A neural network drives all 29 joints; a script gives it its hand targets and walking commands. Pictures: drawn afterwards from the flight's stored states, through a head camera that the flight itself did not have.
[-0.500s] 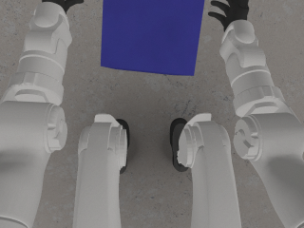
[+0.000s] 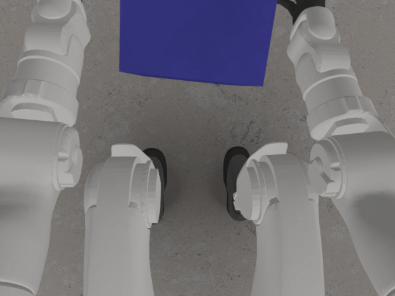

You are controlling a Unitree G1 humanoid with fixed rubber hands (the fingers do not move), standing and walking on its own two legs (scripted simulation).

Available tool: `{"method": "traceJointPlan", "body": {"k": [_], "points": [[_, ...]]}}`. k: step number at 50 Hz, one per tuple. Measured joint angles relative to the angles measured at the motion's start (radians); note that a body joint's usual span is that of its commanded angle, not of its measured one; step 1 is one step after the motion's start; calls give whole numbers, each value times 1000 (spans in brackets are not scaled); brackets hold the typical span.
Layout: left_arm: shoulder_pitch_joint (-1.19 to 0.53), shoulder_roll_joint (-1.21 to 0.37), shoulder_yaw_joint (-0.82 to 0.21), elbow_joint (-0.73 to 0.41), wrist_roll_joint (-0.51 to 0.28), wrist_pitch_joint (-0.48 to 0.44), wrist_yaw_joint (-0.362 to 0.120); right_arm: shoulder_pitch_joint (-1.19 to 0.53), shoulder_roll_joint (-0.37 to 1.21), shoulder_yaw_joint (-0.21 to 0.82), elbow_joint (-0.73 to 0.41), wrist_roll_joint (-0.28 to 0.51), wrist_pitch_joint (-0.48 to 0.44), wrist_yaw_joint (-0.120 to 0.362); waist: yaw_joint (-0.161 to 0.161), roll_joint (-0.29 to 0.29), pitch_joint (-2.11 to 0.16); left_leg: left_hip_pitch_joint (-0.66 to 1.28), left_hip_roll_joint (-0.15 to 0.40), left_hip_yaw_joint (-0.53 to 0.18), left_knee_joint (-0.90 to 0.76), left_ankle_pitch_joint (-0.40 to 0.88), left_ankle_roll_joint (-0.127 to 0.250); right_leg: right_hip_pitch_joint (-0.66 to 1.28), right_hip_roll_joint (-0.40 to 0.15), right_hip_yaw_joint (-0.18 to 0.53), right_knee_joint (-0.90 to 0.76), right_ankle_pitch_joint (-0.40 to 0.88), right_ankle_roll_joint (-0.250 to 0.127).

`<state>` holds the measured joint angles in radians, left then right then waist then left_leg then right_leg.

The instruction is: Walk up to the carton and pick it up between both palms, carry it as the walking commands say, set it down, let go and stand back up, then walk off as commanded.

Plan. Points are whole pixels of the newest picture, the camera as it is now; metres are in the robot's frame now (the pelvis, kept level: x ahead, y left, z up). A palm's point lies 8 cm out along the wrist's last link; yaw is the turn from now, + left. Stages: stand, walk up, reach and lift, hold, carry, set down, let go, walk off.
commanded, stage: reach and lift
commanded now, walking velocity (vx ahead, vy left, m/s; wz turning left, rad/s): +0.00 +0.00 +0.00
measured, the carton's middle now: (195, 19) +0.52 +0.01 -0.24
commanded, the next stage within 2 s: none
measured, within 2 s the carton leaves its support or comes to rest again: leaves its support in 1.02 s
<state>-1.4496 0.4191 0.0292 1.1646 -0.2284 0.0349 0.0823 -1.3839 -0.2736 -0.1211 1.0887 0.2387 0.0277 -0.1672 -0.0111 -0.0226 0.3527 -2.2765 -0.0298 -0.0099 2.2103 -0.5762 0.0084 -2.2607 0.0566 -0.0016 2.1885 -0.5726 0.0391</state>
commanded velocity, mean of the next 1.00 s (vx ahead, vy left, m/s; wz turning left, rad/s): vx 0.00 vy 0.00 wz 0.00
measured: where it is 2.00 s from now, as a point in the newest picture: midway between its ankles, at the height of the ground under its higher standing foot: (195, 196)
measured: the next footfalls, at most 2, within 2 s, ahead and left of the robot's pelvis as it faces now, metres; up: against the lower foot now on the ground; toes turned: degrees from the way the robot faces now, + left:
none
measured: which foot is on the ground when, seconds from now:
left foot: down 0.00-1.00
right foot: down 0.00-1.00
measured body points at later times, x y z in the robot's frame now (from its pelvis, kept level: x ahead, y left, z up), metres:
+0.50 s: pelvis +0.00 +0.00 +0.01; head +0.37 +0.02 +0.25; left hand +0.56 +0.16 -0.18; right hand +0.54 -0.14 -0.18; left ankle +0.11 +0.11 -0.33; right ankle +0.11 -0.12 -0.33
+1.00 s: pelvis +0.01 +0.00 -0.01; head +0.37 +0.03 +0.26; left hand +0.56 +0.16 -0.18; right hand +0.55 -0.13 -0.17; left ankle +0.11 +0.11 -0.33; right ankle +0.11 -0.12 -0.33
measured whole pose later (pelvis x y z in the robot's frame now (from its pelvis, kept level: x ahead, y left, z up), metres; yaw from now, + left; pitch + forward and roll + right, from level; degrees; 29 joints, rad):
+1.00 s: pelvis +0.01 +0.00 -0.01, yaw -1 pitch +36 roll -2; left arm -1.44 0.29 0.18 1.10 -0.02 0.15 0.06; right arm -1.40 -0.17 -0.30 1.04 0.05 0.14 -0.15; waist 0.00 -0.04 0.33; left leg -2.27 -0.04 -0.02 2.26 -0.61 0.00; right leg -2.26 0.09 0.01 2.23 -0.60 0.05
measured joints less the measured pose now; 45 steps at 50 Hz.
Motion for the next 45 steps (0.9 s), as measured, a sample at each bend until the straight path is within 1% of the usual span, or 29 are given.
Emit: {"method": "traceJointPlan", "body": {"k": [12,17,23,24,31,34,37,38,41,45], "points": [[-30,-18,-11,25,6,-1,0,-30,24,3,21,-14,-1,-3,-1,2,2,3,-2,-3,-16,11,-2,5,-2,-2,-16,9,-1],[-45,-44,-11,29,20,-5,8,-42,41,0,24,-25,-7,-18,-2,1,8,5,-2,-3,-19,11,-2,7,1,-1,-20,9,1],[-54,-80,-2,27,47,-12,18,-43,47,7,16,-20,-15,-26,-3,-6,14,9,0,-5,-22,7,-2,8,10,1,-26,10,5],[-54,-83,4,26,53,-14,27,-43,48,8,15,-20,-16,-28,-2,-7,15,10,1,-5,-23,6,-3,9,12,2,-27,11,6],[-61,-87,8,34,58,-13,38,-44,56,-2,15,-23,-18,-43,-4,-12,15,15,-5,-5,-30,6,-8,10,16,6,-30,10,5],[-70,-94,23,46,76,-4,34,-49,65,-33,22,-38,-13,-48,-2,-13,14,16,-7,-7,-28,6,-10,11,19,6,-28,10,5],[-79,-103,57,49,112,22,31,-53,75,-86,18,-75,10,-43,2,-13,15,18,-8,-8,-19,2,-11,13,22,6,-19,6,5],[-80,-106,69,45,124,31,26,-54,79,-98,14,-90,22,-29,3,-14,16,19,-9,-9,-14,-1,-12,14,23,6,-14,4,5],[-70,-115,102,27,163,66,14,-51,84,-136,0,-136,59,-14,8,-16,11,20,-9,-10,6,-11,-12,13,27,6,5,-5,5],[-34,-125,131,-15,192,96,-8,-33,90,-164,-23,-168,92,8,12,-21,-4,16,-10,-10,31,-27,-12,9,33,6,29,-19,7]]}}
